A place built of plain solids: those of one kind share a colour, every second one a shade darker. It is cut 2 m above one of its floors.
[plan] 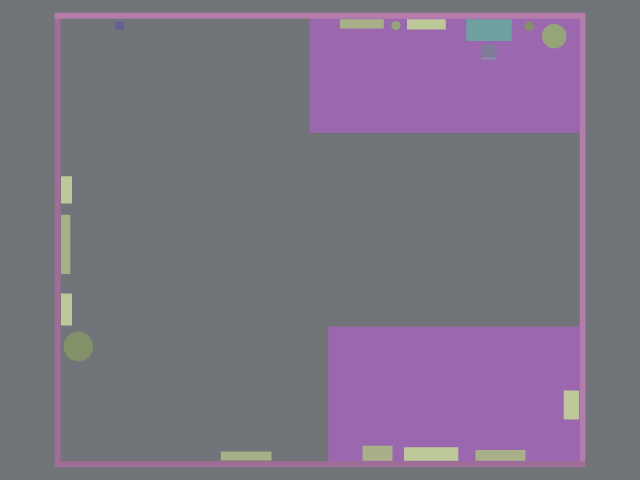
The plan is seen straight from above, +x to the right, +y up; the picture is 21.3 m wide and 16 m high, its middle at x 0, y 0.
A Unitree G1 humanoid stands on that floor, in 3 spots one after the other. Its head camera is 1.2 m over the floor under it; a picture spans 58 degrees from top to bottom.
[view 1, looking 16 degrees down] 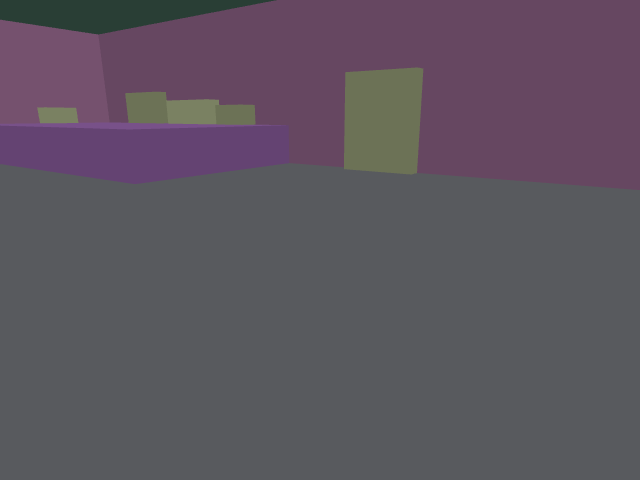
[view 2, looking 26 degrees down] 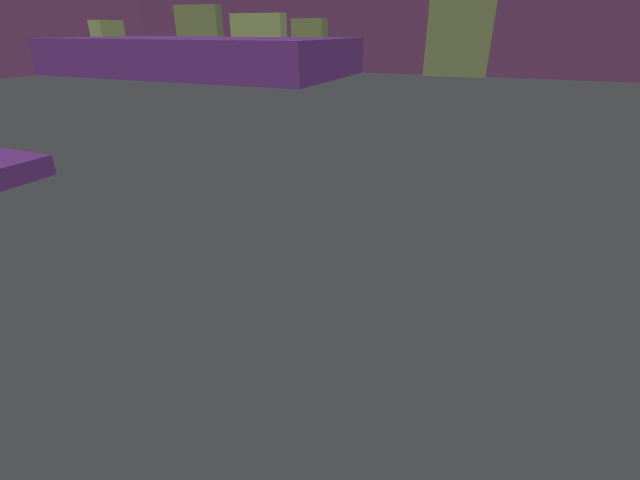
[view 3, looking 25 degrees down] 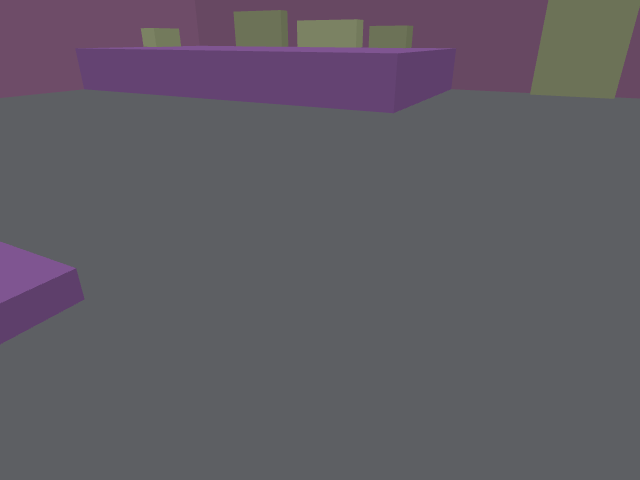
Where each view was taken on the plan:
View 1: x -7.01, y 1.63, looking -55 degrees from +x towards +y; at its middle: ground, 4.35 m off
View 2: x -4.06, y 6.16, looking -67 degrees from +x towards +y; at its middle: ground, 2.74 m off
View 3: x -2.27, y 4.66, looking -62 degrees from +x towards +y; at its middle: ground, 2.84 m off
